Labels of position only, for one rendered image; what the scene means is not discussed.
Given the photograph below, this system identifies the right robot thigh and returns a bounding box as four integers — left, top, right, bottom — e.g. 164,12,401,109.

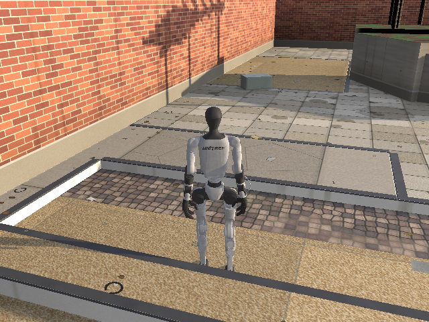
224,188,237,239

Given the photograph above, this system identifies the right robot shin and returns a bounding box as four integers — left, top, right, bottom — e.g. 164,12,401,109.
225,227,235,271

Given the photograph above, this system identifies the right robot hand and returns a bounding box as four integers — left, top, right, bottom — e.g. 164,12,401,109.
232,197,247,216

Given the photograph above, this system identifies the left robot hand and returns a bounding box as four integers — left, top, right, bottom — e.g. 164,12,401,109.
182,199,198,219

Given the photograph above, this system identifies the right robot upper arm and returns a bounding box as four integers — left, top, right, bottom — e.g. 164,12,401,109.
228,136,242,174

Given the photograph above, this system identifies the right robot forearm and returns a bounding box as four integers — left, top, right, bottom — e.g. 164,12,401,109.
235,164,247,198

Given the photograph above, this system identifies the left robot forearm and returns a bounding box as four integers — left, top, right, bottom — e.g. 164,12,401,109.
183,165,194,201

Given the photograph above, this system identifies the left robot upper arm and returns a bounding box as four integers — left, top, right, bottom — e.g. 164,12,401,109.
186,136,200,174

